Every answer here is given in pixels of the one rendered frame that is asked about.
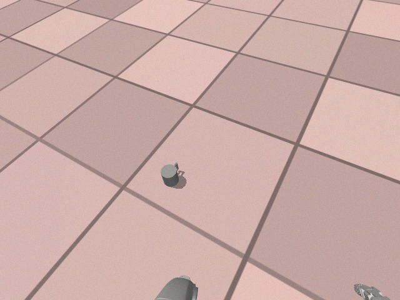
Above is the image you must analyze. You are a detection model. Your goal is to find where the mug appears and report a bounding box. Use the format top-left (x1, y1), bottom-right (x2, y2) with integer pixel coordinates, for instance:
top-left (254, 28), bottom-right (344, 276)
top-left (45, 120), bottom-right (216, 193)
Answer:
top-left (161, 163), bottom-right (179, 187)

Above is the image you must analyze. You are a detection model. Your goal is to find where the right robot hand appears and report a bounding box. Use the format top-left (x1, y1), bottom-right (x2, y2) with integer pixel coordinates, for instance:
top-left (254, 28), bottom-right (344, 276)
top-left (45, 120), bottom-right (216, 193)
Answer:
top-left (354, 284), bottom-right (390, 300)

